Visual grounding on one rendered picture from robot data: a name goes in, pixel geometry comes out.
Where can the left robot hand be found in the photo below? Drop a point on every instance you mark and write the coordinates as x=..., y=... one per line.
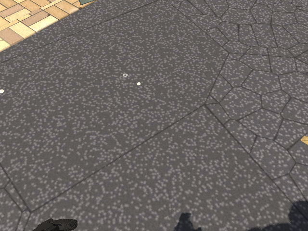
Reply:
x=66, y=224

